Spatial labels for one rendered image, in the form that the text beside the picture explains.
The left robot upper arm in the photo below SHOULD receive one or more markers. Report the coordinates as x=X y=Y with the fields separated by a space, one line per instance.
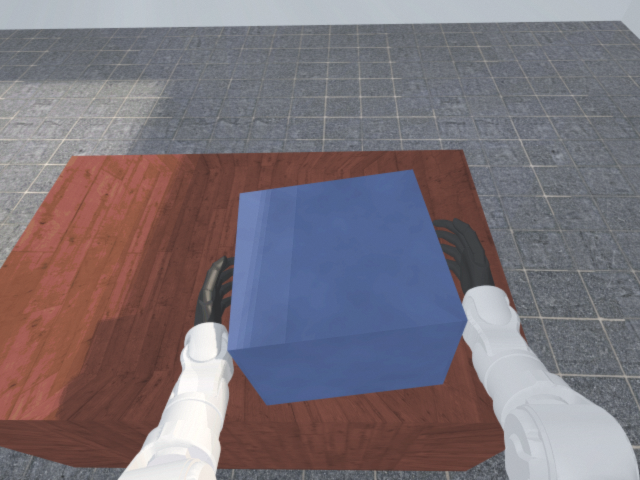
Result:
x=186 y=469

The right robot forearm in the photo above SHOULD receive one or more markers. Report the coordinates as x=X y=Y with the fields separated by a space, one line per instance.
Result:
x=508 y=369

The pedestal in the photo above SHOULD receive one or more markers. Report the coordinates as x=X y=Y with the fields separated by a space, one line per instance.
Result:
x=99 y=292

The carton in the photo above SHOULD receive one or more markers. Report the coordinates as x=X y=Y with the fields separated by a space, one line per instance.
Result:
x=341 y=288

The right robot upper arm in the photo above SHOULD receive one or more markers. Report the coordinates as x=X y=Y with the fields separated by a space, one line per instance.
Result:
x=565 y=442

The left robot hand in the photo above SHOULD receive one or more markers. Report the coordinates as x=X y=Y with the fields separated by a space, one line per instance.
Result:
x=210 y=304

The left robot forearm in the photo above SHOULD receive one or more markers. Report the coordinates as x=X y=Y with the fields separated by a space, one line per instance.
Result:
x=194 y=415

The right robot hand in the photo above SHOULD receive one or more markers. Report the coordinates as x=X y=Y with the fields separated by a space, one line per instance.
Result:
x=471 y=265

